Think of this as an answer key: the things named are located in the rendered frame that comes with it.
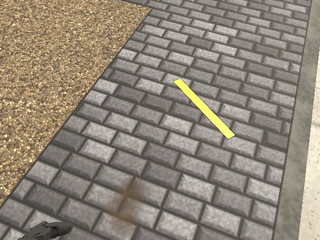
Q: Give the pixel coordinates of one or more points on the robot left hand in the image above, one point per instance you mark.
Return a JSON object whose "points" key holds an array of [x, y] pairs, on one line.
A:
{"points": [[47, 231]]}

